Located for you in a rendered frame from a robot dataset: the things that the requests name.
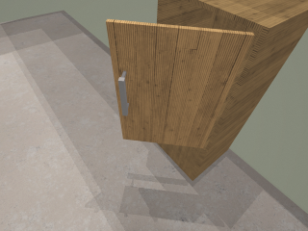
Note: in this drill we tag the handle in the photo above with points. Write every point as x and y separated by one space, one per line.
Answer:
123 93

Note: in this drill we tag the cupboard door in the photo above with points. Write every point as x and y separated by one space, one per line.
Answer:
177 78

